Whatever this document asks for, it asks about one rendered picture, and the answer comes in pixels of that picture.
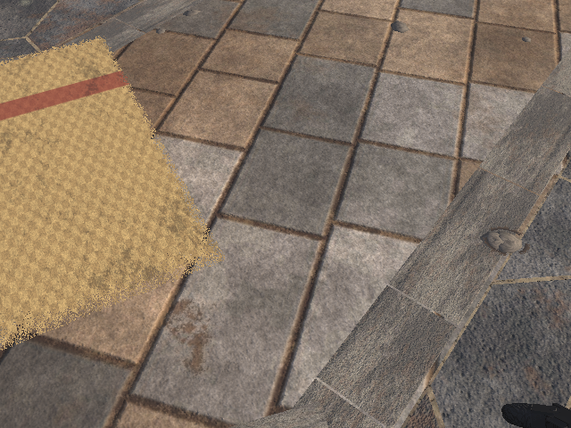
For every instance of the robot right hand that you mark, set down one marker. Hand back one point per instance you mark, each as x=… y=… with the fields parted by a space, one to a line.
x=537 y=416

